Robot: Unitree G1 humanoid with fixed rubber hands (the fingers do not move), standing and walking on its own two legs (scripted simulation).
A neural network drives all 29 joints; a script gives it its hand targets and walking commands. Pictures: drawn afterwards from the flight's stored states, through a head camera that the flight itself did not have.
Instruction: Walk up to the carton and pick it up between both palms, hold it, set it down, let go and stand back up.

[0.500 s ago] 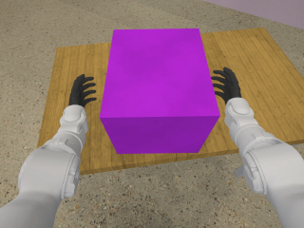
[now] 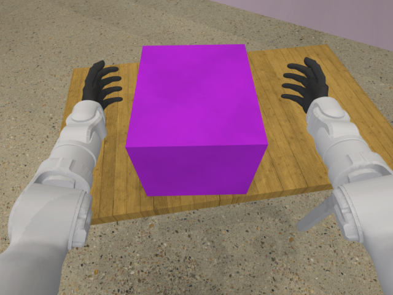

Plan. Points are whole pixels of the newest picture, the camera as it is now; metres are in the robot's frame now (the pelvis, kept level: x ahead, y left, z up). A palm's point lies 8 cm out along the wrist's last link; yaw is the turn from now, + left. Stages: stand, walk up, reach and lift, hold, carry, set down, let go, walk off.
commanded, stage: set down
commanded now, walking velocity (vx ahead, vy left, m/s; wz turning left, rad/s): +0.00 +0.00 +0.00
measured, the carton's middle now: (195, 121) +0.51 +0.04 +0.03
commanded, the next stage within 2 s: none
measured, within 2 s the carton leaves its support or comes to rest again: neither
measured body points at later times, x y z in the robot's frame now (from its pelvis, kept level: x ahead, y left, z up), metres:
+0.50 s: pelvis +0.01 -0.01 +0.02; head +0.07 +0.01 +0.46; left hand +0.45 +0.26 +0.12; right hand +0.48 -0.18 +0.13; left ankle +0.03 +0.12 -0.72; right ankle +0.02 -0.08 -0.72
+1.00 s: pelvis +0.01 +0.00 +0.03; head +0.04 +0.01 +0.48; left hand +0.38 +0.26 +0.09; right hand +0.40 -0.19 +0.09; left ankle +0.03 +0.12 -0.72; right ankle +0.02 -0.08 -0.72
